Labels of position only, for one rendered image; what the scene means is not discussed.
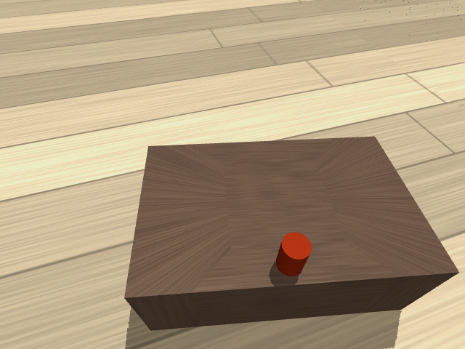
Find can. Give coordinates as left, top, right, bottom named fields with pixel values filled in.
left=276, top=232, right=312, bottom=276

